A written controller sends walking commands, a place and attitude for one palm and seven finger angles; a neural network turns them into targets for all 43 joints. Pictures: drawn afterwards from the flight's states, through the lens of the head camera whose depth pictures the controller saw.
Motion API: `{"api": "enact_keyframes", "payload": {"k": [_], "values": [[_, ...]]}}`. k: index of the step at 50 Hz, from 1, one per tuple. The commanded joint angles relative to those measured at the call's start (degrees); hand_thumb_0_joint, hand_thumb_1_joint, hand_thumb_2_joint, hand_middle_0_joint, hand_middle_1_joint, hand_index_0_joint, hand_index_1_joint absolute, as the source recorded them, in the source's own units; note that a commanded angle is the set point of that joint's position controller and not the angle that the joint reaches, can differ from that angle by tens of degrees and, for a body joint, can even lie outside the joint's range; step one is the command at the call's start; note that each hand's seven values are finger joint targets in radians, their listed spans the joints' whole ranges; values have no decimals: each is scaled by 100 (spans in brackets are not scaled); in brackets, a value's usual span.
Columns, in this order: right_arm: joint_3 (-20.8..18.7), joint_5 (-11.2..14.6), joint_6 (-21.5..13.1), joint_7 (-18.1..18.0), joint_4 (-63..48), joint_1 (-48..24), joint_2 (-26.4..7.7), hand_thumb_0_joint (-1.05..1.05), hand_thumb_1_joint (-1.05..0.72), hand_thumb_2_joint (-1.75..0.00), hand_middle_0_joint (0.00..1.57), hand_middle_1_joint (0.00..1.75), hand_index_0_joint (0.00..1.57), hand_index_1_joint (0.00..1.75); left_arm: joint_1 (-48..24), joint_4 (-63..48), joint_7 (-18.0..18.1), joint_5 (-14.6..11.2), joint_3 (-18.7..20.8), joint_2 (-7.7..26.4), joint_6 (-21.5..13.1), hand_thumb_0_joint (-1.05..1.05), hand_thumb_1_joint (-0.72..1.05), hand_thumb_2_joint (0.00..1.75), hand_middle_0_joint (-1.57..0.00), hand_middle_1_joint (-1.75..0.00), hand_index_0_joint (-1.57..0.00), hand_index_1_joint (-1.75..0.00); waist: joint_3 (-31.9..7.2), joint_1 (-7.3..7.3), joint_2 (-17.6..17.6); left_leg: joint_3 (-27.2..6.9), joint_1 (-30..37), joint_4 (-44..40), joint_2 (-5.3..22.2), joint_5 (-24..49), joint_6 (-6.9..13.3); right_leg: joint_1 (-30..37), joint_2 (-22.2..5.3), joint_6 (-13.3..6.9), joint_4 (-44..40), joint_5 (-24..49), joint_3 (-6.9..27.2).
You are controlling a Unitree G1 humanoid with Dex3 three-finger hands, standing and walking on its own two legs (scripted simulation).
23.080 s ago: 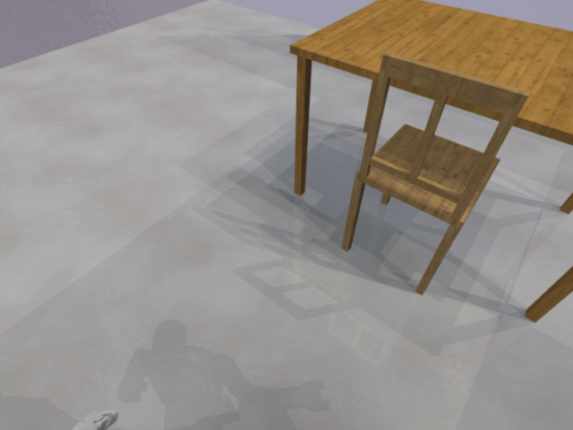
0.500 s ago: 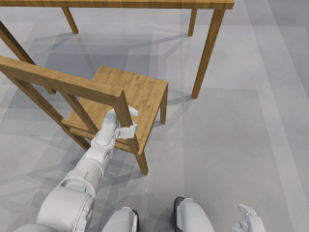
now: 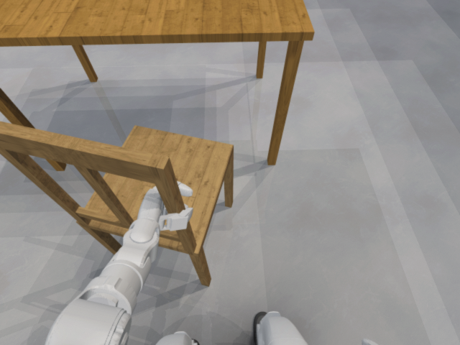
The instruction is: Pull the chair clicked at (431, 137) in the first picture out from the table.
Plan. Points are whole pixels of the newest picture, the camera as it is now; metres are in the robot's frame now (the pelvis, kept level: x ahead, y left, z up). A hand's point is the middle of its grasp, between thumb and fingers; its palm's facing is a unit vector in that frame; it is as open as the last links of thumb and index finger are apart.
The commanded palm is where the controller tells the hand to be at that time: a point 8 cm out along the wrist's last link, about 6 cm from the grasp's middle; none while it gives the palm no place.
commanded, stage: step backward, pulling the chair out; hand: left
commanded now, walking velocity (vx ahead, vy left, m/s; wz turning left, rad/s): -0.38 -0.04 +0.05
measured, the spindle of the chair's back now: (108, 197) +0.42 +0.28 -0.09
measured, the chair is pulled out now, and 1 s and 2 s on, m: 0.40 0.41 0.44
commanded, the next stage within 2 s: none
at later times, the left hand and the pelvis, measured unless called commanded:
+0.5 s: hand (181, 216) +0.36 +0.10 -0.06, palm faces -0.07 -0.98 -0.19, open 6.4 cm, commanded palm +0.37 +0.16 -0.05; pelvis -0.01 -0.01 +0.00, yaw +0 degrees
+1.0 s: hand (181, 219) +0.35 +0.10 -0.05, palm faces -0.05 -0.98 -0.17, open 6.3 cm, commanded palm +0.36 +0.16 -0.05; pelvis -0.03 -0.01 +0.00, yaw +2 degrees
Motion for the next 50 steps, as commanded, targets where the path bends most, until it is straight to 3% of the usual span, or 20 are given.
{"api": "enact_keyframes", "payload": {"k": [1,5,7,10,13,16,18,21,24,26,29,32,33,36,39,40,43,46,48,50], "values": [[-240,7,-194,-55,-595,-7,-726,0,-90,-90,20,30,20,30,-2251,-1280,194,114,208,985,-510,0,90,90,-50,-145,-50,-145,-2365,173,414,-472,102,-612,736,594,208,1393,-318,-130,-36,128,113],[-256,22,-262,-9,-481,280,-645,0,-90,-90,20,30,20,30,-2081,-1135,202,91,282,1158,-543,0,90,90,-50,-145,-50,-145,-2485,128,-587,-163,557,278,-24,-672,61,938,-1013,-379,-1543,-705,857],[-263,42,-308,26,-410,360,-695,0,-90,-90,20,30,20,30,-1972,-1022,206,84,363,1291,-497,0,90,90,-50,-145,-50,-145,-2598,127,-876,-164,763,659,-231,-897,55,933,-1226,-485,-1973,-959,937],[-149,6,-343,20,-358,272,-680,0,-90,-90,20,30,20,30,-2192,-1130,194,148,330,1143,-507,0,90,90,-50,-145,-50,-145,-2897,62,-522,-309,977,-183,-65,-206,93,1308,-987,-331,-1494,-154,404],[-159,-4,-290,-48,-479,-40,-809,0,-90,-90,20,30,20,30,-2394,-1239,225,157,242,1021,-563,0,90,90,-50,-145,-50,-145,-2882,161,852,-911,748,-899,767,1614,281,1323,-104,86,-60,203,-226],[-138,1,-278,-27,-688,-179,-722,0,-90,-90,20,30,20,30,-2592,-1450,207,126,173,976,-548,0,90,90,-50,-145,-50,-145,-2362,166,946,-874,43,-1167,933,315,418,1294,-53,15,138,-849,-117],[-162,-18,-269,-35,-624,-109,-701,0,-90,-90,20,30,20,30,-2451,-1392,216,132,178,932,-530,0,90,90,-50,-145,-50,-145,-2377,214,998,-809,29,-928,922,824,382,1416,-93,-31,221,-337,-69],[-233,-15,-254,-30,-572,-5,-762,0,-90,-90,20,30,20,30,-2288,-1289,218,138,320,1181,-500,0,90,90,-50,-145,-50,-145,-2531,170,473,-562,48,-444,603,844,187,1566,-406,-147,-109,386,177],[-237,26,-270,16,-569,159,-674,0,-90,-90,20,30,20,30,-2160,-1243,216,97,324,1249,-498,0,90,90,-50,-145,-50,-145,-2353,171,-533,-328,201,311,-22,-777,75,966,-1005,-401,-1445,-1030,842],[-261,44,-318,43,-483,309,-730,0,-90,-90,20,30,20,30,-1914,-1082,233,75,452,1423,-453,0,90,90,-50,-145,-50,-145,-2531,156,-964,-269,586,934,-342,-988,40,905,-1318,-605,-2087,-1305,1033],[-111,13,-345,62,-413,237,-665,0,-90,-90,20,30,20,30,-2179,-1179,195,123,345,1171,-422,0,90,90,-50,-145,-50,-145,-2781,90,-722,-372,794,207,-214,-770,73,1351,-1169,-492,-1701,-355,471],[-132,-7,-311,-36,-400,128,-921,0,-90,-90,20,30,20,30,-2309,-1068,234,166,336,1082,-449,0,90,90,-50,-145,-50,-145,-2677,127,508,-1138,805,-1021,619,1738,286,1279,-139,30,-197,445,-307],[-153,-19,-285,-10,-488,-10,-861,0,-90,-90,20,30,20,30,-2504,-1290,213,127,203,980,-476,0,90,90,-50,-145,-50,-145,-2812,180,1051,-1186,802,-1026,894,1950,340,1256,-76,37,133,116,-292],[-124,-77,-234,-9,-580,-116,-711,0,-90,-90,20,30,20,30,-2825,-1539,189,135,173,901,-456,0,90,90,-50,-145,-50,-145,-2476,180,1456,-1212,483,-1052,1111,1893,467,1111,-31,-37,573,-501,-185],[-229,-83,-216,28,-428,115,-754,0,-90,-90,20,30,20,30,-2542,-1287,187,150,282,985,-438,0,90,90,-50,-145,-50,-145,-2686,154,745,-931,873,-251,867,3112,224,1542,-247,-163,-10,1615,-34],[-236,-66,-194,32,-456,89,-747,0,-90,-90,20,30,20,30,-2520,-1264,158,143,211,967,-423,0,90,90,-50,-145,-50,-145,-2744,110,567,-806,565,-147,714,2595,88,1767,-457,-241,-21,2019,105],[-280,24,-188,7,-405,197,-796,0,-90,-90,20,30,20,30,-2279,-1125,179,59,404,1264,-408,0,90,90,-50,-145,-50,-145,-2918,109,-303,-601,412,290,185,858,-20,1868,-1017,-465,-740,1720,559],[-240,51,-224,34,-394,235,-798,0,-90,-90,20,30,20,30,-2165,-972,181,19,467,1426,-359,0,90,90,-50,-145,-50,-145,-2895,115,-441,-522,485,697,-240,-918,-6,1715,-1435,-646,-1513,762,815],[-163,47,-247,46,-365,205,-765,0,-90,-90,20,30,20,30,-2361,-1050,177,45,415,1361,-327,0,90,90,-50,-145,-50,-145,-2900,112,-399,-489,685,274,-200,-824,46,1667,-1334,-509,-1577,286,535],[-110,36,-254,4,-355,129,-835,0,-90,-90,20,30,20,30,-2545,-1176,176,49,327,1250,-339,0,90,90,-50,-145,-50,-145,-2967,61,24,-683,839,-612,101,409,150,1594,-820,-176,-1119,89,57]]}}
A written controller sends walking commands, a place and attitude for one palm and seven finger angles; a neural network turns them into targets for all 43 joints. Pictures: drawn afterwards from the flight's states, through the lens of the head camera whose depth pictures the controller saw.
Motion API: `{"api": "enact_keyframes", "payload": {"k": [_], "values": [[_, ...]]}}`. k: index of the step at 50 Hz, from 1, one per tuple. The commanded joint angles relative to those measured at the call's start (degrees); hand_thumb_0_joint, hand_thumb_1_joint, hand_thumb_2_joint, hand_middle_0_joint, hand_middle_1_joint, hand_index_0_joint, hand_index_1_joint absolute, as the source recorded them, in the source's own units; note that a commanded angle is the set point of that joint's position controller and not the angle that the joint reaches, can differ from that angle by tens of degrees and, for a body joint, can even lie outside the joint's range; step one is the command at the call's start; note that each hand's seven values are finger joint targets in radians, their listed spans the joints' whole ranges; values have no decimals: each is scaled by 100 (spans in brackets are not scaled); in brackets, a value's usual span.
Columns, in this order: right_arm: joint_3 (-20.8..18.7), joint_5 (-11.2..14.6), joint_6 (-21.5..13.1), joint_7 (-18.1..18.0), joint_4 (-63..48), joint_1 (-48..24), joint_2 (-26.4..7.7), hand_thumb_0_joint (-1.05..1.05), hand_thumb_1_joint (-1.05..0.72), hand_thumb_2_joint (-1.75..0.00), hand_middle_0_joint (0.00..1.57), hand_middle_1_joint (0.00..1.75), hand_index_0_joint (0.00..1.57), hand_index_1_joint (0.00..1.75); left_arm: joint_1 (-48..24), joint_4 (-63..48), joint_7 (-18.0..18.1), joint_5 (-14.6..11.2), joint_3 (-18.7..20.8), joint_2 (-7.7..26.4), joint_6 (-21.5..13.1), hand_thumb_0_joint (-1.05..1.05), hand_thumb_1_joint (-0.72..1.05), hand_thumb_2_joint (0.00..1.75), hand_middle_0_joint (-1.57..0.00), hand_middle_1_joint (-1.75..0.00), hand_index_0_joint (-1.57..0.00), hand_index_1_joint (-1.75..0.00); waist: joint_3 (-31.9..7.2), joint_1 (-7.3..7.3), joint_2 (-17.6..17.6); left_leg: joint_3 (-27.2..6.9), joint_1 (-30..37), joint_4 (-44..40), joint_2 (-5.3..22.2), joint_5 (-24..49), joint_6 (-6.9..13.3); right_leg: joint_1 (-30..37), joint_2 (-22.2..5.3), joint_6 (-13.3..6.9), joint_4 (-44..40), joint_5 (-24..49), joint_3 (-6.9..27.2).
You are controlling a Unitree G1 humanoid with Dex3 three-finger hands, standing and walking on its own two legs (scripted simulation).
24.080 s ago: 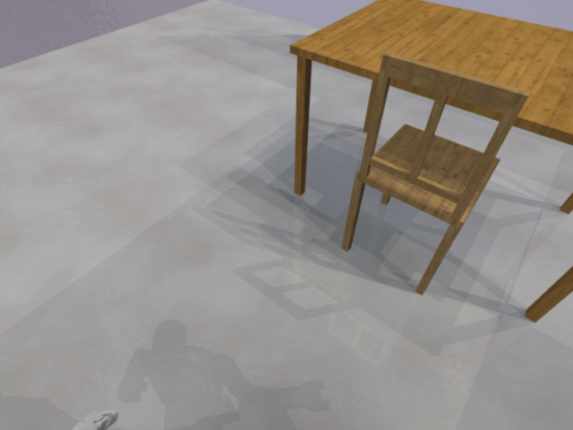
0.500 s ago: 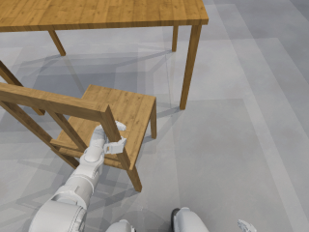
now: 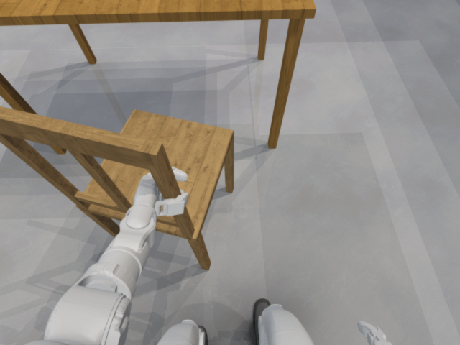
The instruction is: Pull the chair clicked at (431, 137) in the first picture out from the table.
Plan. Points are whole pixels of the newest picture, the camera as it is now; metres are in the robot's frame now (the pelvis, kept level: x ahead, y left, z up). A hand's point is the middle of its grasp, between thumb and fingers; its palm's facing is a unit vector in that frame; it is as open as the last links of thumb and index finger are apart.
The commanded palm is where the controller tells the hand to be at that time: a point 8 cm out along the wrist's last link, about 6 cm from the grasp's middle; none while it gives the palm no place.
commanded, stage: step backward, pulling the chair out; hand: left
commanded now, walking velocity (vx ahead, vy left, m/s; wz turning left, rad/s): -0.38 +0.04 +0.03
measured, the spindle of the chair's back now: (105, 182) +0.45 +0.27 -0.09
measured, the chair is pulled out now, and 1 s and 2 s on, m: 0.41 0.44 0.46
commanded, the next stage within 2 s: none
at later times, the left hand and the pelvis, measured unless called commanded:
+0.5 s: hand (175, 211) +0.36 +0.10 -0.06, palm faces -0.11 -0.98 -0.18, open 6.3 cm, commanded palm +0.38 +0.16 -0.05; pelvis -0.01 +0.01 +0.00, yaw -1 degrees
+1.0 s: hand (175, 214) +0.35 +0.10 -0.05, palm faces -0.08 -0.98 -0.18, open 6.3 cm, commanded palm +0.37 +0.16 -0.05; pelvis -0.02 -0.01 +0.00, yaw +1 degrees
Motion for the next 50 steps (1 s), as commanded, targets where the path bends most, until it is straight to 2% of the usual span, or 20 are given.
{"api": "enact_keyframes", "payload": {"k": [1,5,10,12,16,20,23,25,29,30,32,33,36,38,40,42,44,46,48,50], "values": [[-181,1,-164,-135,-443,378,-857,0,-90,-90,20,30,20,30,-2166,-1299,161,161,60,1154,-395,0,90,90,-50,-145,-50,-145,-3096,242,290,-427,1050,-1169,568,1335,201,1448,-466,158,-376,-189,319],[-139,4,-149,-109,-759,137,-689,0,-90,-90,20,30,20,30,-2276,-1565,152,139,-88,954,-437,0,90,90,-50,-145,-50,-145,-2647,358,787,-537,66,-1442,989,495,377,1612,-185,155,358,-1219,372],[-263,3,-147,-129,-637,364,-729,0,-90,-90,20,30,20,30,-1988,-1471,167,175,51,1150,-444,0,90,90,-50,-145,-50,-145,-3011,299,255,-151,484,-664,628,1396,137,1743,-554,-12,-42,286,657],[-239,6,-144,-95,-696,294,-725,0,-90,-90,20,30,20,30,-1856,-1383,158,179,57,1205,-410,0,90,90,-50,-145,-50,-145,-2591,362,314,-238,61,-671,564,261,166,1413,-678,-103,-273,-1034,817],[-261,48,-236,-51,-548,665,-689,0,-90,-90,20,30,20,30,-1533,-1224,208,125,213,1401,-426,0,90,90,-50,-145,-50,-145,-2734,278,-1060,183,879,442,-137,-498,36,905,-1336,-380,-1872,-1924,1377],[-128,8,-266,-55,-459,578,-704,0,-90,-90,20,30,20,30,-1725,-1334,177,180,103,1199,-428,0,90,90,-50,-145,-50,-145,-2923,211,-538,4,1192,-643,102,168,125,1164,-978,-133,-1308,-1044,647],[-124,-33,-220,-114,-655,236,-782,0,-90,-90,20,30,20,30,-1949,-1536,199,208,-50,1012,-498,0,90,90,-50,-145,-50,-145,-2790,351,1036,-767,575,-1533,999,1244,368,1353,-90,191,372,-817,177],[-137,-34,-222,-94,-792,206,-688,0,-90,-90,20,30,20,30,-2065,-1698,178,177,-137,898,-471,0,90,90,-50,-145,-50,-145,-2579,356,796,-862,291,-1648,1199,662,473,1416,-21,130,495,-1225,315],[-239,-85,-184,-112,-575,391,-697,0,-90,-90,20,30,20,30,-1974,-1569,159,208,16,996,-438,0,90,90,-50,-145,-50,-145,-2938,299,563,-497,925,-837,1054,2949,329,1722,-196,88,372,868,412],[-258,-87,-181,-108,-588,361,-698,0,-90,-90,20,30,20,30,-1937,-1534,148,228,40,1046,-435,0,90,90,-50,-145,-50,-145,-2914,295,557,-398,754,-767,957,2752,233,1817,-312,43,346,1104,464],[-228,-79,-170,-94,-682,175,-697,0,-90,-90,20,30,20,30,-1819,-1459,118,235,-10,1023,-394,0,90,90,-50,-145,-50,-145,-2356,382,831,-496,-143,-1061,934,1271,205,1756,-390,-70,503,-156,511],[-222,-49,-170,-93,-710,171,-665,0,-90,-90,20,30,20,30,-1825,-1541,149,208,30,1058,-412,0,90,90,-50,-145,-50,-145,-2258,427,544,-501,-350,-960,903,722,239,1750,-437,-120,355,-610,690],[-281,-3,-221,-75,-605,563,-662,0,-90,-90,20,30,20,30,-1516,-1345,190,152,157,1270,-450,0,90,90,-50,-145,-50,-145,-2525,319,-880,-34,366,219,30,-415,51,1067,-1165,-419,-1262,-1313,1492],[-282,5,-263,-15,-542,629,-640,0,-90,-90,20,30,20,30,-1440,-1324,191,167,190,1333,-398,0,90,90,-50,-145,-50,-145,-2847,371,-1147,94,651,1124,-241,-837,0,1270,-1590,-598,-1887,-1432,1668],[-192,-2,-268,3,-547,515,-603,0,-90,-90,20,30,20,30,-1602,-1415,173,199,135,1173,-351,0,90,90,-50,-145,-50,-145,-3015,343,-1050,-14,606,1109,-161,-939,25,1642,-1642,-640,-1727,-719,1381],[-102,-12,-266,-26,-424,592,-667,0,-90,-90,20,30,20,30,-1660,-1366,175,187,110,1133,-295,0,90,90,-50,-145,-50,-145,-2964,224,-826,-31,1008,-377,-3,-427,59,1678,-1326,-375,-1192,-23,763],[-130,-45,-219,-104,-462,478,-868,0,-90,-90,20,30,20,30,-1808,-1423,192,196,13,1017,-349,0,90,90,-50,-145,-50,-145,-2910,264,291,-643,944,-1468,591,1367,270,1642,-489,109,-185,95,242],[-190,0,-114,-115,-552,416,-898,0,-90,-90,20,30,20,30,-2018,-1377,215,174,-89,896,-289,0,90,90,-50,-145,-50,-145,-2879,328,660,-696,957,-1171,987,2571,306,1581,-219,149,239,513,155],[-134,-86,-80,-97,-688,279,-696,0,-90,-90,20,30,20,30,-2426,-1900,127,152,-264,714,-322,0,90,90,-50,-145,-50,-145,-2836,319,1226,-646,851,-1328,1080,2488,303,1457,-231,113,719,-76,224],[-173,-80,-35,-101,-660,289,-682,0,-90,-90,20,30,20,30,-2286,-1752,146,163,-130,793,-300,0,90,90,-50,-145,-50,-145,-2738,358,958,-601,662,-1104,1094,2792,260,1594,-249,37,725,150,330]]}}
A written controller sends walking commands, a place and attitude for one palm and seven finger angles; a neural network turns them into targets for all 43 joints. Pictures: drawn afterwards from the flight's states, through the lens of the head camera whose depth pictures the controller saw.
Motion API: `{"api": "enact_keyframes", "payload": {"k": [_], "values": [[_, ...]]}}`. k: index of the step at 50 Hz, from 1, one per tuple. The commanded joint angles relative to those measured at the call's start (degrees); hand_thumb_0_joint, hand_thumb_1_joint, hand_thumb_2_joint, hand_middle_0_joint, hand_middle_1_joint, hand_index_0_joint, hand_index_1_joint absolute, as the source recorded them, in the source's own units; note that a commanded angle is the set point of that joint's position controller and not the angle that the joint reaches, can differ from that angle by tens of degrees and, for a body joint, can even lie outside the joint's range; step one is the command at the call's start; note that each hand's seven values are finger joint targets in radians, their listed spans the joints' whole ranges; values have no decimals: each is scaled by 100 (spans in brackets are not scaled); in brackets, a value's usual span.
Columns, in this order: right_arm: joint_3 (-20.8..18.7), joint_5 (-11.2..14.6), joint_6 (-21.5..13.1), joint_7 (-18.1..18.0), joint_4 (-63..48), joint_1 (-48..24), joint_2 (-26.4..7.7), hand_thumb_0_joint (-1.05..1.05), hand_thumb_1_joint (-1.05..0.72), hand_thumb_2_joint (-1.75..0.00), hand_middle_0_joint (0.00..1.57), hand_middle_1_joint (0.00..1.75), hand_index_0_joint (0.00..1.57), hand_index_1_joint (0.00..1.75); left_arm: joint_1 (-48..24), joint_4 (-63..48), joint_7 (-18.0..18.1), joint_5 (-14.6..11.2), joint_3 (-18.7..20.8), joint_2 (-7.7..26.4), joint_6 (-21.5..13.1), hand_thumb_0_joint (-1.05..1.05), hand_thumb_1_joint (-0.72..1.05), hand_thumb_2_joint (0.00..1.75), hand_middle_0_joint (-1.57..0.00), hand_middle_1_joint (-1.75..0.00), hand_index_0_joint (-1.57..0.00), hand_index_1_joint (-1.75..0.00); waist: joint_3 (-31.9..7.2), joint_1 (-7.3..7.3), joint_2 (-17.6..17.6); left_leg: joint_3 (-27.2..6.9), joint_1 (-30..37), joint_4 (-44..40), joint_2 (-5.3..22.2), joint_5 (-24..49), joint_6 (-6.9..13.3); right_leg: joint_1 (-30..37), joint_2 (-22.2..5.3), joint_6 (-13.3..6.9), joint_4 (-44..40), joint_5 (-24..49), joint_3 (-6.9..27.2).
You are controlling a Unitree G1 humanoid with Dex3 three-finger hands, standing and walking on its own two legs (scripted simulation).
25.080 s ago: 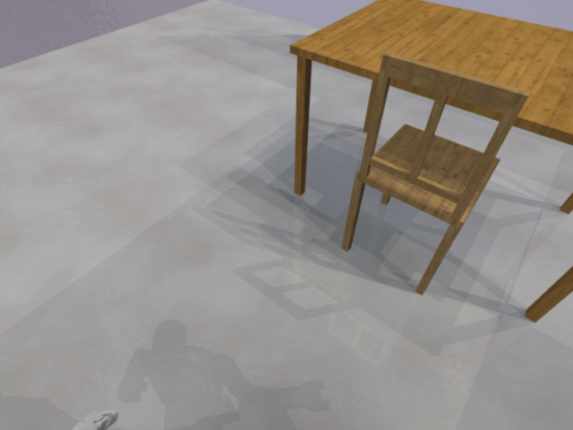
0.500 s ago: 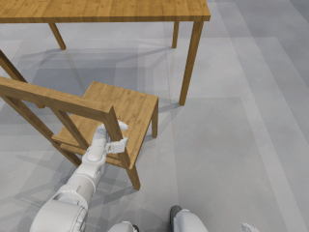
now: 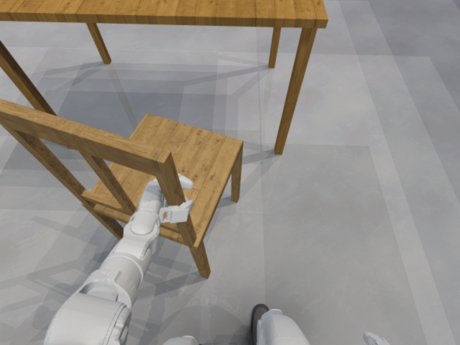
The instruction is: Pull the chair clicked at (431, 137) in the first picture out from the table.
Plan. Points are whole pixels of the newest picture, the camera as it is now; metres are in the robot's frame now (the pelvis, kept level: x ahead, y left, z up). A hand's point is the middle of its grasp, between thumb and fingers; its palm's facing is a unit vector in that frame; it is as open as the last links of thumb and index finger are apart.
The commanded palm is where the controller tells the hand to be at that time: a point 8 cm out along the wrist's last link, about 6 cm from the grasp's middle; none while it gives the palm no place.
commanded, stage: step backward, pulling the chair out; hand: left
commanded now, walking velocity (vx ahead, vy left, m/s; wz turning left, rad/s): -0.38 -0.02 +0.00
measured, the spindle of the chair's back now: (112, 184) +0.44 +0.27 -0.09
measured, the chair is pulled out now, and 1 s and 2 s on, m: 0.44 0.46 0.46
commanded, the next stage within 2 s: none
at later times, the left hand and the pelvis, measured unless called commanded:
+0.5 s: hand (181, 214) +0.35 +0.10 -0.05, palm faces -0.07 -0.98 -0.18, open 6.4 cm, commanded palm +0.37 +0.16 -0.05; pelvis -0.01 -0.01 -0.01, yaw +0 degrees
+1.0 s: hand (182, 215) +0.35 +0.10 -0.05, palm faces -0.09 -0.98 -0.18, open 6.3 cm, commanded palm +0.37 +0.16 -0.04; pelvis -0.01 +0.00 +0.00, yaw +0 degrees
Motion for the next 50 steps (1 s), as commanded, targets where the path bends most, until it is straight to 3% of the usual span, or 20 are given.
{"api": "enact_keyframes", "payload": {"k": [1,4,6,8,11,13,14,16,20,22,24,26,28,31,33,36,40,42,46,50], "values": [[-246,1,-65,-65,-575,48,-632,0,-90,-90,20,30,20,30,-2455,-1517,164,101,324,989,-422,0,90,90,-50,-145,-50,-145,-2680,124,807,-782,112,-615,1279,2680,39,1926,-103,-30,547,538,363],[-317,65,-3,-42,-543,240,-652,0,-90,-90,20,30,20,30,-2163,-1355,147,63,305,1011,-389,0,90,90,-50,-145,-50,-145,-2981,68,49,-497,-160,193,709,1557,-197,2387,-804,-376,-155,1709,1000],[-342,121,-17,-13,-494,387,-689,0,-90,-90,20,30,20,30,-1848,-1106,132,-7,421,1201,-346,0,90,90,-50,-145,-50,-145,-2957,60,-741,-343,-6,855,196,-190,-267,2243,-1367,-664,-1110,1242,1477],[-307,131,-46,23,-468,370,-689,0,-90,-90,20,30,20,30,-1896,-1103,113,29,418,1251,-298,0,90,90,-50,-145,-50,-145,-2884,117,-721,-328,81,1160,93,-1175,-200,2126,-1592,-729,-1583,471,1479],[-171,105,-65,-5,-308,340,-711,0,-90,-90,20,30,20,30,-2192,-1123,121,42,294,1105,-269,0,90,90,-50,-145,-50,-145,-2859,-51,-336,-252,631,-390,303,-174,-89,1907,-1105,-311,-1255,153,687],[-203,69,-7,-65,-370,276,-866,0,-90,-90,20,30,20,30,-2360,-1197,142,91,309,1076,-323,0,90,90,-50,-145,-50,-145,-2919,20,695,-849,424,-1128,894,1258,101,1924,-289,97,-236,205,219],[-186,68,3,-59,-488,75,-762,0,-90,-90,20,30,20,30,-2565,-1388,131,67,210,1007,-355,0,90,90,-50,-145,-50,-145,-2873,100,1167,-861,191,-1166,1100,1404,143,1931,-150,144,164,-182,173],[-169,47,17,-46,-655,-54,-676,0,-90,-90,20,30,20,30,-2700,-1641,135,85,230,1017,-354,0,90,90,-50,-145,-50,-145,-2621,138,1363,-790,-277,-1261,1229,935,203,1985,-61,111,465,-757,219],[-278,89,85,-73,-606,152,-711,0,-90,-90,20,30,20,30,-2417,-1507,133,45,313,1047,-313,0,90,90,-50,-145,-50,-145,-2893,92,294,-523,-95,-420,903,1722,-45,2357,-426,-140,122,1198,597],[-265,80,106,-46,-614,107,-731,0,-90,-90,20,30,20,30,-2216,-1319,92,44,304,1080,-279,0,90,90,-50,-145,-50,-145,-2643,106,461,-609,-471,-442,785,578,-45,2105,-650,-264,-47,268,782],[-252,115,76,-25,-634,170,-661,0,-90,-90,20,30,20,30,-2138,-1297,116,17,319,1032,-336,0,90,90,-50,-145,-50,-145,-2340,137,95,-597,-645,-319,672,-472,25,1736,-683,-338,-507,-1068,1026],[-279,127,4,-12,-536,414,-664,0,-90,-90,20,30,20,30,-1943,-1186,159,7,425,1187,-389,0,90,90,-50,-145,-50,-145,-2470,64,-531,-369,-111,98,294,-667,-45,1489,-924,-393,-1394,-1223,1285],[-258,139,-37,29,-444,505,-650,0,-90,-90,20,30,20,30,-1942,-1160,159,31,355,1156,-396,0,90,90,-50,-145,-50,-145,-2729,37,-711,-154,348,326,119,-648,-82,1504,-1171,-427,-1792,-1269,1271],[-209,122,-83,21,-377,443,-704,0,-90,-90,20,30,20,30,-1949,-1133,186,74,363,1189,-434,0,90,90,-50,-145,-50,-145,-2750,12,-224,-192,628,-377,287,-168,-24,1500,-933,-233,-1579,-987,797],[-167,96,-72,-19,-463,308,-750,0,-90,-90,20,30,20,30,-2050,-1241,176,117,289,1088,-503,0,90,90,-50,-145,-50,-145,-2781,70,665,-599,296,-1072,750,472,104,1719,-349,45,-730,-730,411],[-137,96,-20,-62,-689,71,-681,0,-90,-90,20,30,20,30,-2303,-1569,178,112,216,1009,-509,0,90,90,-50,-145,-50,-145,-2565,132,1038,-602,-353,-1196,1027,675,140,1995,-116,75,18,-590,327],[-257,84,41,-81,-659,255,-674,0,-90,-90,20,30,20,30,-2027,-1502,169,99,300,1065,-460,0,90,90,-50,-145,-50,-145,-2756,97,264,-443,-77,-506,814,1607,-66,2227,-430,-143,-119,1196,646],[-278,99,93,-66,-654,280,-692,0,-90,-90,20,30,20,30,-1904,-1406,158,86,296,1079,-416,0,90,90,-50,-145,-50,-145,-2651,107,-2,-469,-321,-338,671,764,-72,2164,-656,-275,-399,583,896],[-282,121,87,-15,-539,493,-660,0,-90,-90,20,30,20,30,-1730,-1311,159,63,269,1064,-425,0,90,90,-50,-145,-50,-145,-2716,16,-609,-210,375,110,197,-59,-100,1711,-1073,-455,-1491,-118,1142],[-207,89,91,-46,-545,333,-707,0,-90,-90,20,30,20,30,-1904,-1361,172,144,211,978,-501,0,90,90,-50,-145,-50,-145,-2815,57,313,-491,415,-928,670,783,44,1779,-412,-40,-813,-245,455]]}}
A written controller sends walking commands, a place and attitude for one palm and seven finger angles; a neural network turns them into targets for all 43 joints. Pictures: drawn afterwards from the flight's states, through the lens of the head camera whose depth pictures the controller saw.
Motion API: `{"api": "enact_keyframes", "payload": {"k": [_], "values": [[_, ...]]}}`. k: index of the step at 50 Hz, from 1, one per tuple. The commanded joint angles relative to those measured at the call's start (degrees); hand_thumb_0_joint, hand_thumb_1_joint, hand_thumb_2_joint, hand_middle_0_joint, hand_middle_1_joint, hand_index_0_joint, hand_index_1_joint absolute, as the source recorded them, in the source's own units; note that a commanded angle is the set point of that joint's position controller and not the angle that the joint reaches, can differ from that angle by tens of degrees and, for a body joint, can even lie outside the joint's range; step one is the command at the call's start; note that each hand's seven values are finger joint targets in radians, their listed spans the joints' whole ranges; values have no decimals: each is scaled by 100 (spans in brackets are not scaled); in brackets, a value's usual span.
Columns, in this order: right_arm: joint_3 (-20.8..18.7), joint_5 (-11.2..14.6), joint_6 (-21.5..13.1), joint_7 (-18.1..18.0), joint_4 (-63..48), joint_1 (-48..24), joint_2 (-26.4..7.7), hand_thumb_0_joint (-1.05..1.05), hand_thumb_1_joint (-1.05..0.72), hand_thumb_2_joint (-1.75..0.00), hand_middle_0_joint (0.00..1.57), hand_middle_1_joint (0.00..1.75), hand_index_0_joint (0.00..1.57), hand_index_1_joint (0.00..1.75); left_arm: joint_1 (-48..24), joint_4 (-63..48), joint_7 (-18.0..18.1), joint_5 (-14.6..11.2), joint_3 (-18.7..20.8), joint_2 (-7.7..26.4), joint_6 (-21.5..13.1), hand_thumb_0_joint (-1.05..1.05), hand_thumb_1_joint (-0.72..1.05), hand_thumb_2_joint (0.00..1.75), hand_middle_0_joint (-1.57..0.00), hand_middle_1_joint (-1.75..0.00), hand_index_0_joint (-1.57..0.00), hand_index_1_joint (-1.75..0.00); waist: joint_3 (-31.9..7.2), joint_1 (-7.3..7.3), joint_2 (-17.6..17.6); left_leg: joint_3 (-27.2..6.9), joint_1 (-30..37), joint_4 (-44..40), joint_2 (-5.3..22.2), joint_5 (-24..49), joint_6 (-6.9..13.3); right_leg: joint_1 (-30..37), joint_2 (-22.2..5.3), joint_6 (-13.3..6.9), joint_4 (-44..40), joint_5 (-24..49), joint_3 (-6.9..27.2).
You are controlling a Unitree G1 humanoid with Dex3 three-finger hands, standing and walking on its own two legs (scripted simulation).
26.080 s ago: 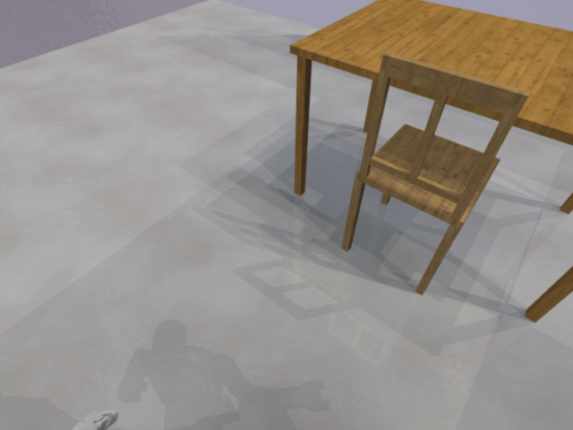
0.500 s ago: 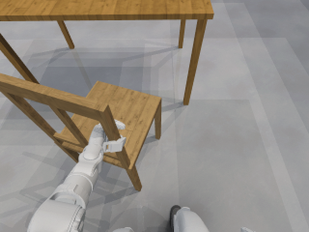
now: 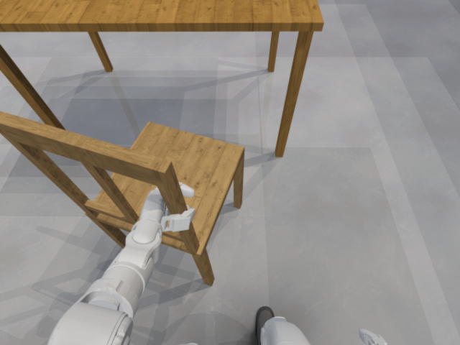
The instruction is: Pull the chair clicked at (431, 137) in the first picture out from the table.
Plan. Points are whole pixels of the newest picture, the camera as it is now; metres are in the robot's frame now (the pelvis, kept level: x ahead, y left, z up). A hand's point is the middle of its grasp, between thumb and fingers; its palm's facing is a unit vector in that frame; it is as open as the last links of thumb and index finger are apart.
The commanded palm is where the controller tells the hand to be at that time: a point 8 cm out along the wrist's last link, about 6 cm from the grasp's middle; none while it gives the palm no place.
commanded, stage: step backward, pulling the chair out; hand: left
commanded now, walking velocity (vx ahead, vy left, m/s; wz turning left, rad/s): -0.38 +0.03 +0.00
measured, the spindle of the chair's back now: (114, 193) +0.43 +0.27 -0.09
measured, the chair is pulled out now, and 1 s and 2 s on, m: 0.46 0.46 0.47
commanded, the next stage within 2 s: stop walking, hand still on the chair in 1.16 s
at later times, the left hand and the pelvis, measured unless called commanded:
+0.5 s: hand (183, 215) +0.36 +0.10 -0.06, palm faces -0.10 -0.98 -0.19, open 6.3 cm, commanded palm +0.37 +0.15 -0.05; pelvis +0.00 +0.00 +0.00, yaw +0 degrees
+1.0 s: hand (183, 215) +0.36 +0.10 -0.06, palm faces -0.09 -0.98 -0.20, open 6.4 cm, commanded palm +0.38 +0.15 -0.05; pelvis +0.00 +0.00 +0.00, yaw -1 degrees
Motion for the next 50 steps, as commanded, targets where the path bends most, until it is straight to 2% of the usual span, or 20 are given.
{"api": "enact_keyframes", "payload": {"k": [1,2,3,6,8,11,15,18,21,23,25,28,32,35,39,41,44,45,47,50], "values": [[-192,-31,-119,-121,-498,305,-793,0,-90,-90,20,30,20,30,-2271,-1351,150,153,187,1102,-477,0,90,90,-50,-145,-50,-145,-2550,147,540,-576,329,-1133,783,1186,45,1695,-266,138,96,-430,380],[-180,-42,-99,-133,-538,268,-740,0,-90,-90,20,30,20,30,-2303,-1397,153,165,183,1070,-484,0,90,90,-50,-145,-50,-145,-2494,188,762,-592,182,-1156,902,1503,33,1751,-165,151,426,-303,296],[-175,-55,-88,-133,-595,217,-706,0,-90,-90,20,30,20,30,-2375,-1449,148,157,146,1025,-480,0,90,90,-50,-145,-50,-145,-2403,210,764,-600,10,-1098,961,1706,13,1802,-149,125,599,-197,313],[-237,-55,-71,-136,-669,232,-718,0,-90,-90,20,30,20,30,-2362,-1550,144,133,270,1161,-453,0,90,90,-50,-145,-50,-145,-2358,204,313,-570,-212,-845,899,1715,-47,1942,-258,2,651,264,514],[-254,-49,-60,-129,-663,280,-705,0,-90,-90,20,30,20,30,-2234,-1478,124,105,189,1037,-432,0,90,90,-50,-145,-50,-145,-2317,195,56,-533,-289,-644,804,1430,-80,1973,-410,-103,549,407,663],[-282,-36,-63,-131,-628,403,-728,0,-90,-90,20,30,20,30,-2051,-1381,130,82,221,1072,-425,0,90,90,-50,-145,-50,-145,-2369,148,-384,-462,-189,-395,540,784,-86,1836,-617,-207,73,133,902],[-286,-35,-101,-92,-527,513,-700,0,-90,-90,20,30,20,30,-2007,-1312,154,120,244,1091,-486,0,90,90,-50,-145,-50,-145,-2497,125,-455,-368,137,-294,371,540,-70,1694,-742,-203,-426,-328,973],[-270,-26,-113,-86,-502,486,-721,0,-90,-90,20,30,20,30,-2053,-1323,169,134,229,1113,-514,0,90,90,-50,-145,-50,-145,-2591,134,-146,-381,185,-463,441,715,-46,1771,-664,-116,-372,-298,841],[-268,-7,-88,-107,-525,422,-771,0,-90,-90,20,30,20,30,-2104,-1376,193,137,265,1203,-509,0,90,90,-50,-145,-50,-145,-2632,138,-43,-419,99,-576,487,890,-45,1886,-598,-68,-258,-135,748],[-249,7,-70,-101,-555,418,-744,0,-90,-90,20,30,20,30,-2112,-1391,180,133,199,1125,-497,0,90,90,-50,-145,-50,-145,-2585,151,10,-449,20,-632,509,831,-40,1897,-576,-70,-225,-214,741],[-250,11,-62,-105,-593,404,-725,0,-90,-90,20,30,20,30,-2119,-1436,180,124,200,1136,-498,0,90,90,-50,-145,-50,-145,-2569,152,-43,-416,-14,-639,514,760,-38,1914,-572,-59,-247,-294,750],[-245,7,-56,-129,-588,413,-748,0,-90,-90,20,30,20,30,-2102,-1380,179,126,212,1135,-505,0,90,90,-50,-145,-50,-145,-2491,163,140,-495,-20,-810,632,942,-26,1807,-387,-18,-22,-289,590],[-250,-6,-79,-145,-616,392,-717,0,-90,-90,20,30,20,30,-2144,-1418,172,120,244,1139,-543,0,90,90,-50,-145,-50,-145,-2376,171,287,-479,-175,-878,752,1068,-12,1801,-278,13,276,-186,554],[-276,-6,-92,-128,-617,421,-717,0,-90,-90,20,30,20,30,-2132,-1405,171,116,265,1176,-552,0,90,90,-50,-145,-50,-145,-2408,179,25,-424,-295,-608,635,808,-48,1892,-468,-98,127,-143,784],[-317,-3,-120,-104,-535,575,-751,0,-90,-90,20,30,20,30,-1974,-1263,180,132,333,1248,-564,0,90,90,-50,-145,-50,-145,-2489,136,-372,-350,-15,-312,385,469,-61,1675,-683,-196,-404,-381,991],[-318,2,-138,-95,-513,571,-773,0,-90,-90,20,30,20,30,-1988,-1253,189,131,374,1313,-570,0,90,90,-50,-145,-50,-145,-2534,113,-442,-294,129,-243,300,405,-64,1615,-765,-214,-637,-511,1029],[-303,4,-144,-75,-477,573,-749,0,-90,-90,20,30,20,30,-2009,-1249,190,162,339,1283,-588,0,90,90,-50,-145,-50,-145,-2644,111,-348,-284,254,-371,332,479,-42,1648,-742,-124,-658,-553,922],[-281,13,-146,-81,-494,547,-764,0,-90,-90,20,30,20,30,-2063,-1274,188,157,322,1267,-597,0,90,90,-50,-145,-50,-145,-2674,114,-295,-330,246,-469,376,538,-28,1654,-694,-98,-594,-560,849],[-258,6,-133,-107,-494,480,-779,0,-90,-90,20,30,20,30,-2081,-1274,197,172,307,1259,-602,0,90,90,-50,-145,-50,-145,-2624,138,73,-422,137,-755,546,786,3,1697,-468,23,-298,-479,645],[-231,8,-120,-129,-572,382,-733,0,-90,-90,20,30,20,30,-2219,-1389,192,163,277,1225,-619,0,90,90,-50,-145,-50,-145,-2558,169,219,-485,-133,-867,695,1047,-8,1858,-328,54,110,-245,560]]}}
